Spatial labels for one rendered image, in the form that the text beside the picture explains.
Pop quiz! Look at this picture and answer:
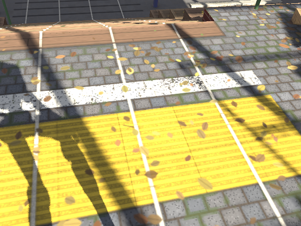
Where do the stairs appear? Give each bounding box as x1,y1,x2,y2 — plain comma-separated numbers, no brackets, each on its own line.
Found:
0,17,203,34

